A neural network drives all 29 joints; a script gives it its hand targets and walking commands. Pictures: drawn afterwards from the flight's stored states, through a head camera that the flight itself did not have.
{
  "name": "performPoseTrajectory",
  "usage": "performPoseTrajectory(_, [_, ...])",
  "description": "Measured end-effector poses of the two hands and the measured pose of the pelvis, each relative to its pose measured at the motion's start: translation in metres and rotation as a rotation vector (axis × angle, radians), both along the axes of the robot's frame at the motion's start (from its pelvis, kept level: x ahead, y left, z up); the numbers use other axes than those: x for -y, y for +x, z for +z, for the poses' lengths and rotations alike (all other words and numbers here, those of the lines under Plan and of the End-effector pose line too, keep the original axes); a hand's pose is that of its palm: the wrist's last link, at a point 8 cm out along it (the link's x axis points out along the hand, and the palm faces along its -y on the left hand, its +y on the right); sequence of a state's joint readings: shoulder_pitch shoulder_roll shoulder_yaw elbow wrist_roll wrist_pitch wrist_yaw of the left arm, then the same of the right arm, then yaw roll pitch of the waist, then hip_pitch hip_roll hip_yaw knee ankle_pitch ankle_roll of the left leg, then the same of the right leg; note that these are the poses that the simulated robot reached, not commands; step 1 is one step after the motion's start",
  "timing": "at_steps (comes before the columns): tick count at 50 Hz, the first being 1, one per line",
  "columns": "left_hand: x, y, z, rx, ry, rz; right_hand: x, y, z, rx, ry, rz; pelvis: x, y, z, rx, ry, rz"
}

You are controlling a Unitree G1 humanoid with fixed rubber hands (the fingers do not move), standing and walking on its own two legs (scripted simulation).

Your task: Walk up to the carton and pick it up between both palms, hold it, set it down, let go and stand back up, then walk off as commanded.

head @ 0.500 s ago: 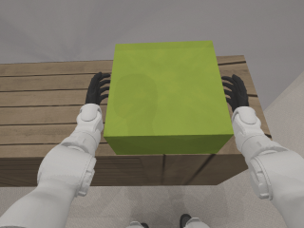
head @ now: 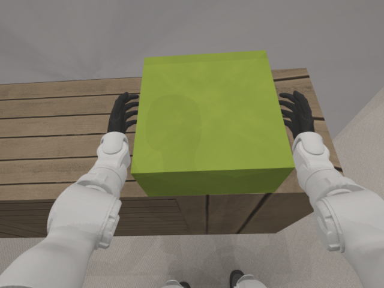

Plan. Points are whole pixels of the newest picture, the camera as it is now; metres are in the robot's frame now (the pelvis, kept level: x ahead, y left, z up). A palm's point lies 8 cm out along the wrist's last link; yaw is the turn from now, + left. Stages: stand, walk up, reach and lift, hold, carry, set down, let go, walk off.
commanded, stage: reach and lift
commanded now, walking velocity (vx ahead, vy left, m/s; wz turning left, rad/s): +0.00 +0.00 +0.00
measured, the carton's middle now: (207, 122) +0.48 -0.02 -0.02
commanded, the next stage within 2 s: none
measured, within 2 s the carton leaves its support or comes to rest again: leaves its support in 0.42 s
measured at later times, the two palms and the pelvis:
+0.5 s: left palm (119, 132) +0.44 +0.17 +0.04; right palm (305, 126) +0.43 -0.22 +0.03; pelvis -0.01 +0.00 +0.00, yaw +0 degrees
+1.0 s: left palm (113, 149) +0.39 +0.17 +0.04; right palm (311, 130) +0.40 -0.22 +0.06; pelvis -0.02 +0.00 +0.00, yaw +0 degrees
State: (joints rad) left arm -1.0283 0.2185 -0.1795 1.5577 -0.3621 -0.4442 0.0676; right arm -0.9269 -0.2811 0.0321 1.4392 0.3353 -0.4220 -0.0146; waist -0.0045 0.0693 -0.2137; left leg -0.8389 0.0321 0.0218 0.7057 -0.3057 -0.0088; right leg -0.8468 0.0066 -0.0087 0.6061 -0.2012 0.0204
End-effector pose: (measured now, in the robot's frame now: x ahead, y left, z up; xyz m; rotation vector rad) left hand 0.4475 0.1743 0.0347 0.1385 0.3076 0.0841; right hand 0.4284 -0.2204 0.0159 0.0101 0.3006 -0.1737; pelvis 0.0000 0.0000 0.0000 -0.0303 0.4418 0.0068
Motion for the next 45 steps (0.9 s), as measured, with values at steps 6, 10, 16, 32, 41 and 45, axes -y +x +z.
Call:
performPoseTrajectory(6, [0.0, -0.001, 0.001, 0.003, -0.002, 0.0, -0.001, -0.001, 0.001, -0.002, 0.0, 0.003, 0.0, -0.001, 0.0, 0.002, 0.0, 0.0])
performPoseTrajectory(10, [0.0, -0.002, 0.001, 0.005, -0.001, 0.002, -0.001, 0.0, 0.003, 0.002, 0.002, 0.006, 0.0, -0.002, 0.0, 0.003, 0.0, 0.0])
performPoseTrajectory(16, [0.001, -0.004, 0.003, 0.016, 0.003, 0.008, 0.001, 0.003, 0.012, 0.036, 0.006, 0.014, 0.001, -0.003, 0.0, 0.004, 0.001, 0.0])
performPoseTrajectory(32, [0.003, -0.024, 0.006, 0.006, -0.002, 0.01, -0.001, -0.012, 0.023, 0.036, 0.021, 0.039, 0.002, -0.017, -0.001, 0.024, 0.003, 0.0])
performPoseTrajectory(41, [-0.001, -0.043, 0.008, 0.0, -0.006, 0.026, -0.005, -0.021, 0.036, 0.029, 0.027, 0.056, 0.002, -0.019, -0.001, 0.028, 0.003, 0.0])
performPoseTrajectory(45, [-0.002, -0.051, 0.009, 0.004, -0.004, 0.03, -0.006, -0.026, 0.04, 0.033, 0.04, 0.058, 0.003, -0.021, -0.001, 0.033, 0.003, 0.0])
